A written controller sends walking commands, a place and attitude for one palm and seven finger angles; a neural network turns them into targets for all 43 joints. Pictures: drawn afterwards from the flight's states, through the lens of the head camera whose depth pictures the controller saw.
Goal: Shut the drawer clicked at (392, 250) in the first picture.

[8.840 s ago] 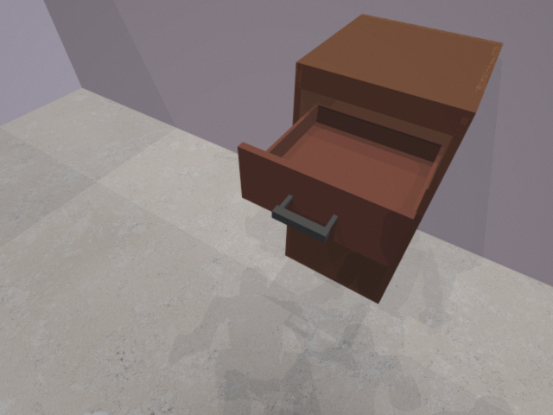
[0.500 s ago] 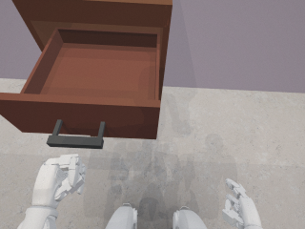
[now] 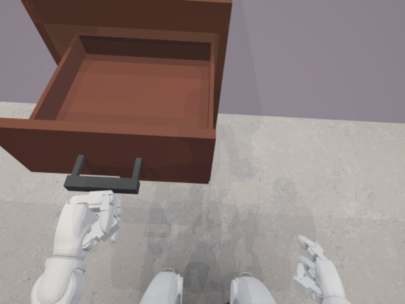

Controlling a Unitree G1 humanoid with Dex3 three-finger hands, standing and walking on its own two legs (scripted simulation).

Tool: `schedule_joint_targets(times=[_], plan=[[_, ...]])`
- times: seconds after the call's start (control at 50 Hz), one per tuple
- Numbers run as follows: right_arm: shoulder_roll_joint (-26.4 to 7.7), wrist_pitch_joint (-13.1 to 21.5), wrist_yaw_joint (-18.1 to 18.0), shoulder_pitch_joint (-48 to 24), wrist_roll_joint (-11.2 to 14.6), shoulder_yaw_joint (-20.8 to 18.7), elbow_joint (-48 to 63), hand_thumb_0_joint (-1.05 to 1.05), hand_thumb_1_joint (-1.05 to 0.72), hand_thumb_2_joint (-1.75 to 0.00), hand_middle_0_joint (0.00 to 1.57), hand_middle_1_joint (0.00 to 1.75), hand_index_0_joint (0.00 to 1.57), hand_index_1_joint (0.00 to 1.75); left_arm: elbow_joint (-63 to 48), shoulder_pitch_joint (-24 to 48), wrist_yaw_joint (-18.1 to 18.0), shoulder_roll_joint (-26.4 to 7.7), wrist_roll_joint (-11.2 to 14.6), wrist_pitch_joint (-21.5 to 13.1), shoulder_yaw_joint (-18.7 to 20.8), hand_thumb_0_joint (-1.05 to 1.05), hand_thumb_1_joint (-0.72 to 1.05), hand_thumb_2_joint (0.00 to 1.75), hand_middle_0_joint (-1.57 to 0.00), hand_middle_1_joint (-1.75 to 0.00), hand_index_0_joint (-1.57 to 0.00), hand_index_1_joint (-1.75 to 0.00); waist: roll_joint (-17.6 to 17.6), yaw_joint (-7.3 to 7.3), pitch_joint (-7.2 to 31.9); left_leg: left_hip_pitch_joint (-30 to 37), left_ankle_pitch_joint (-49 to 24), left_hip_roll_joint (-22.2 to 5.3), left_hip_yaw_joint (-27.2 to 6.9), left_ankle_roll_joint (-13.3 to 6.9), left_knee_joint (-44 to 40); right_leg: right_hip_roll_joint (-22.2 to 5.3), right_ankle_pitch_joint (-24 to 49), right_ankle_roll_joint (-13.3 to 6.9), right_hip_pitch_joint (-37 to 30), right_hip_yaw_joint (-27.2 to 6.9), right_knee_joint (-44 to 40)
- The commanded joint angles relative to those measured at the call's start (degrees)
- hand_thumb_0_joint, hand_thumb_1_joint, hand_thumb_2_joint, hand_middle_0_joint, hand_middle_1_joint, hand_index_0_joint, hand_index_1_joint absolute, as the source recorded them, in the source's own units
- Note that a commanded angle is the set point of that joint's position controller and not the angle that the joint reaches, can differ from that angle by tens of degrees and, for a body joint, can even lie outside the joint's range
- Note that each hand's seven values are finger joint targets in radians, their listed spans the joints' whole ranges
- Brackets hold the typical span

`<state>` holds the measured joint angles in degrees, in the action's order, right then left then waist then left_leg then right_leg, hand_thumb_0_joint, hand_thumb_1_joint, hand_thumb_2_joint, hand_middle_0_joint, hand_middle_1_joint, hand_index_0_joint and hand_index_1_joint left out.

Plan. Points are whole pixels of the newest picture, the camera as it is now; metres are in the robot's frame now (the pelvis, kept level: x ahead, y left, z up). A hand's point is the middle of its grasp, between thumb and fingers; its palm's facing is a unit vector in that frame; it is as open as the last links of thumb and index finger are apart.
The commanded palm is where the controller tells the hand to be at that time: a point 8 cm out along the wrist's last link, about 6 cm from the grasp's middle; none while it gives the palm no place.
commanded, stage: push the drawer shut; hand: left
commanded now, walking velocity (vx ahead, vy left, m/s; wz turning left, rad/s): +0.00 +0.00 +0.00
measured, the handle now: (106, 173) +0.34 +0.20 +0.05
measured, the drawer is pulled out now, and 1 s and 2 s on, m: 0.29 0.18 0.07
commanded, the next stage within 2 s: none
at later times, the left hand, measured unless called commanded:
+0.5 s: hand (119, 204) +0.29 +0.17 +0.04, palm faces -0.02 -1.00 -0.06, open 2.7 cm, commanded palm +0.30 +0.21 +0.05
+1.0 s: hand (128, 162) +0.37 +0.17 +0.04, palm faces -0.01 -1.00 -0.05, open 2.8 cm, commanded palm +0.36 +0.22 +0.05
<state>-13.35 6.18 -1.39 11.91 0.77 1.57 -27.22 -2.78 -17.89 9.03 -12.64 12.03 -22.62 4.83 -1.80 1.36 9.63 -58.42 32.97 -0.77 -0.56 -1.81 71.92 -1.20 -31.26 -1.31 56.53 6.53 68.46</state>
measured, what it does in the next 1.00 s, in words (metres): stands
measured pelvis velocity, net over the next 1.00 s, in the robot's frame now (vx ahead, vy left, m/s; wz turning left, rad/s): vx -0.02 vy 0.00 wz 0.00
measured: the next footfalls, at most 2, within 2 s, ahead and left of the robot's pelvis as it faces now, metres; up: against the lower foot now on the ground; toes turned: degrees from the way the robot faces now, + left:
none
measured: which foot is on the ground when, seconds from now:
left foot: down 0.00-1.00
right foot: down 0.00-1.00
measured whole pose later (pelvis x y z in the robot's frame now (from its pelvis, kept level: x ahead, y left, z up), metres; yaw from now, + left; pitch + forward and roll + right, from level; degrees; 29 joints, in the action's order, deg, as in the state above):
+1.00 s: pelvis -0.02 +0.00 +0.01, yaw +0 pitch +19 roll -2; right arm -15.1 4.0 -1.9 14.5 0.9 1.9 -35.0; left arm 34.4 19.9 8.1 -15.8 9.7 -24.2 9.9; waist -1.1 3.7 7.4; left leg -58.4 28.8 -0.4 0.5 -2.0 67.8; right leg -1.4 -27.3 -1.2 57.2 5.5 65.1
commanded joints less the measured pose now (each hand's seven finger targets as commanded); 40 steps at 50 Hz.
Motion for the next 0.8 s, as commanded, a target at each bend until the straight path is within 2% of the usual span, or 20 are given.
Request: schedule_joint_targets(times=[0.0, 0.02, 0.04, 0.06, 0.1, 0.12, 0.16, 0.2, 0.24, 0.32, 0.34, 0.38, 0.44, 0.46, 0.52, 0.62, 0.64, 0.66, 0.68, 0.78], plan=[[-8.13, 2.16, -0.48, 0.00, 0.21, -3.84, 8.13, 0.00, -0.90, -0.90, 0.20, 0.30, 0.20, 0.30, -10.38, 4.58, -1.09, -4.84, 0.25, -1.97, 2.94, 0.00, 0.90, 0.90, -1.40, -1.60, -1.40, -1.60, -1.09, 0.79, 15.49, 12.41, -18.51, 0.51, -2.74, 0.84, -12.46, 1.96, 14.12, -0.21, -11.03, -2.50, -9.51], [-8.07, 2.11, -0.45, 0.10, 0.09, -3.79, 8.00, 0.00, -0.90, -0.90, 0.20, 0.30, 0.20, 0.30, -9.57, 5.51, -1.45, -4.71, 0.36, -1.83, 3.21, 0.00, 0.90, 0.90, -1.40, -1.60, -1.40, -1.60, 0.09, 0.91, 15.15, 11.73, -17.87, 0.60, -2.59, 0.74, -12.39, 1.93, 14.00, -0.10, -11.41, -2.58, -9.82], [-8.21, 1.97, -0.56, 0.08, 0.07, -3.85, 7.69, 0.00, -0.90, -0.90, 0.20, 0.30, 0.20, 0.30, -8.28, 5.73, -1.96, -6.43, 0.27, -1.96, 5.19, 0.00, 0.90, 0.90, -1.40, -1.60, -1.40, -1.60, 0.75, 0.56, 14.57, 10.86, -17.58, 0.58, -2.55, 0.72, -12.42, 2.07, 13.78, -0.22, -11.91, -2.86, -9.98], [-8.05, 1.91, -0.44, -0.14, 0.00, -3.73, 7.75, 0.00, -0.90, -0.90, 0.20, 0.30, 0.20, 0.30, -7.80, 6.18, -2.09, -5.52, 0.15, -2.17, 4.59, 0.00, 0.90, 0.90, -1.40, -1.60, -1.40, -1.60, -0.32, 0.36, 14.97, 11.14, -17.66, 0.70, -2.21, 0.68, -12.48, 1.94, 14.10, -0.24, -12.11, -3.02, -9.99], [-8.12, 2.11, -0.35, -0.28, 0.00, -3.68, 7.09, 0.00, -0.90, -0.90, 0.20, 0.30, 0.20, 0.30, -8.13, 11.36, -2.30, -4.78, 0.06, -3.26, 3.20, 0.00, 0.90, 0.90, -1.40, -1.60, -1.40, -1.60, -0.45, 1.59, 13.82, 11.18, -16.05, 0.64, -2.50, 0.74, -12.41, 1.82, 12.27, -0.17, -10.29, -2.96, -10.16], [-8.20, 2.21, -0.38, -0.20, -0.07, -3.85, 6.69, 0.00, -0.90, -0.90, 0.20, 0.30, 0.20, 0.30, -7.38, 11.21, -2.56, -5.54, 0.05, -3.79, 4.29, 0.00, 0.90, 0.90, -1.40, -1.60, -1.40, -1.60, -0.65, 1.32, 14.00, 11.31, -15.53, 0.59, -2.36, 0.73, -12.30, 1.85, 11.70, -0.21, -10.08, -3.15, -10.38], [-8.33, 2.35, -0.42, -0.19, -0.22, -3.81, 6.08, 0.00, -0.90, -0.90, 0.20, 0.30, 0.20, 0.30, -7.14, 14.02, -2.47, -5.15, -0.31, -4.84, 3.31, 0.00, 0.90, 0.90, -1.40, -1.60, -1.40, -1.60, -0.54, 1.83, 15.17, 11.75, -15.77, 0.57, -2.61, 0.61, -12.10, 1.84, 11.68, -0.20, -9.47, -3.14, -9.89], [-8.46, 2.52, -0.42, -0.63, -0.18, -3.73, 5.48, 0.00, -0.90, -0.90, 0.20, 0.30, 0.20, 0.30, -6.51, 17.35, -2.15, -5.17, -0.41, -5.41, 2.52, 0.00, 0.90, 0.90, -1.40, -1.60, -1.40, -1.60, -2.78, 2.01, 14.80, 11.83, -14.62, 0.73, -2.60, 0.67, -12.19, 1.68, 10.52, -0.34, -8.75, -3.45, -10.14], [-8.88, 2.37, -0.74, -0.47, -0.08, -3.72, 4.55, 0.00, -0.90, -0.90, 0.20, 0.30, 0.20, 0.30, -4.30, 21.05, -2.01, -6.79, -0.51, -5.50, 3.64, 0.00, 0.90, 0.90, -1.40, -1.60, -1.40, -1.60, -0.14, 3.06, 14.20, 10.67, -12.74, 0.63, -2.78, 0.26, -11.92, 1.80, 8.84, -0.13, -8.14, -3.66, -10.71], [-9.07, 2.67, -1.35, -1.00, 0.31, -3.47, 3.06, 0.00, -0.90, -0.90, 0.20, 0.30, 0.20, 0.30, -1.15, 29.11, -1.06, -6.36, -0.30, -5.22, 2.66, 0.00, 0.90, 0.90, -1.40, -1.60, -1.40, -1.60, -2.49, 3.43, 14.72, 11.56, -9.29, 0.82, -3.03, 0.35, -12.52, 1.58, 6.20, -0.17, -6.61, -3.93, -11.01], [-9.26, 2.73, -1.48, -0.85, 0.38, -3.41, 2.92, 0.00, -0.90, -0.90, 0.20, 0.30, 0.20, 0.30, -1.17, 30.98, -1.08, -6.64, -0.28, -5.03, 2.33, 0.00, 0.90, 0.90, -1.40, -1.60, -1.40, -1.60, -1.92, 3.84, 15.23, 11.54, -9.07, 0.76, -3.05, 0.17, -12.51, 1.53, 6.07, -0.11, -6.72, -3.98, -11.04], [-9.20, 2.84, -1.63, -0.96, 0.47, -3.28, 2.41, 0.00, -0.90, -0.90, 0.20, 0.30, 0.20, 0.30, -0.38, 33.77, -1.08, -5.88, -0.21, -4.38, 1.31, 0.00, 0.90, 0.90, -1.40, -1.60, -1.40, -1.60, -3.21, 3.79, 16.65, 12.55, -9.03, 0.94, -2.95, 0.16, -12.60, 1.32, 6.36, -0.05, -7.06, -4.12, -11.32], [-9.57, 2.86, -1.89, -0.53, 0.39, -3.19, 1.75, 0.00, -0.90, -0.90, 0.20, 0.30, 0.20, 0.30, 1.93, 35.90, -1.44, -7.11, -0.11, -3.45, 2.53, 0.00, 0.90, 0.90, -1.40, -1.60, -1.40, -1.60, -1.46, 3.77, 17.97, 12.80, -9.76, 0.75, -3.39, 0.11, -13.05, 1.39, 6.90, -0.01, -7.88, -3.91, -11.43], [-9.50, 2.71, -1.92, -0.59, 0.51, -3.13, 1.53, 0.00, -0.90, -0.90, 0.20, 0.30, 0.20, 0.30, 3.91, 36.55, -1.43, -7.03, -0.19, -3.08, 2.69, 0.00, 0.90, 0.90, -1.40, -1.60, -1.40, -1.60, -0.64, 3.79, 17.47, 12.40, -9.34, 0.81, -3.11, 0.10, -12.94, 1.35, 6.63, 0.11, -8.12, -4.18, -11.86], [-9.43, 2.67, -2.04, -0.88, 0.74, -2.83, 1.24, 0.00, -0.90, -0.90, 0.20, 0.30, 0.20, 0.30, 6.27, 42.11, -1.68, -7.30, -0.29, -2.91, 2.62, 0.00, 0.90, 0.90, -1.40, -1.60, -1.40, -1.60, -1.39, 3.93, 15.97, 11.63, -6.09, 0.93, -3.01, 0.28, -13.72, 1.19, 4.06, 0.07, -7.73, -4.48, -12.58], [-9.48, 2.39, -2.12, -0.49, 0.76, -2.42, 0.57, 0.00, -0.90, -0.90, 0.20, 0.30, 0.20, 0.30, 11.89, 49.45, -2.35, -8.51, -0.46, -3.08, 3.79, 0.00, 0.90, 0.90, -1.40, -1.60, -1.40, -1.60, -1.26, 4.19, 15.61, 10.66, -3.52, 1.15, -2.73, 0.33, -14.25, 1.20, 2.02, 0.09, -7.80, -5.06, -13.17], [-9.78, 2.29, -2.16, 0.01, 0.74, -2.46, 0.38, 0.00, -0.90, -0.90, 0.20, 0.30, 0.20, 0.30, 13.83, 49.94, -2.51, -9.55, -0.59, -3.05, 4.70, 0.00, 0.90, 0.90, -1.40, -1.60, -1.40, -1.60, 0.06, 4.51, 15.12, 10.14, -3.35, 1.00, -2.89, 0.20, -14.29, 1.31, 1.96, 0.12, -7.60, -4.97, -13.15], [-9.64, 2.17, -2.08, -0.01, 0.77, -2.37, 0.33, 0.00, -0.90, -0.90, 0.20, 0.30, 0.20, 0.30, 14.75, 51.19, -2.38, -8.71, -0.69, -3.14, 4.06, 0.00, 0.90, 0.90, -1.40, -1.60, -1.40, -1.60, -0.98, 4.52, 15.49, 10.47, -3.44, 1.11, -2.70, 0.21, -14.30, 1.27, 2.08, 0.13, -7.49, -5.12, -13.27], [-9.81, 2.01, -2.06, 0.24, 0.81, -2.40, 0.04, 0.00, -0.90, -0.90, 0.20, 0.30, 0.20, 0.30, 16.03, 52.79, -2.46, -9.91, -0.60, -3.25, 5.20, 0.00, 0.90, 0.90, -1.40, -1.60, -1.40, -1.60, -1.02, 4.44, 15.23, 10.47, -3.31, 1.07, -2.73, 0.34, -14.51, 1.21, 2.13, 0.07, -7.40, -5.19, -13.34], [-10.09, 1.30, -1.79, 1.76, 0.49, -2.69, -0.57, 0.00, -0.90, -0.90, 0.20, 0.30, 0.20, 0.30, 20.16, 56.72, -2.21, -11.41, -0.96, -3.94, 6.90, 0.00, 0.90, 0.90, -1.40, -1.60, -1.40, -1.60, -1.58, 4.05, 18.85, 12.09, -7.16, 0.96, -2.72, 0.48, -14.54, 1.17, 5.20, 0.02, -8.83, -5.09, -12.83]])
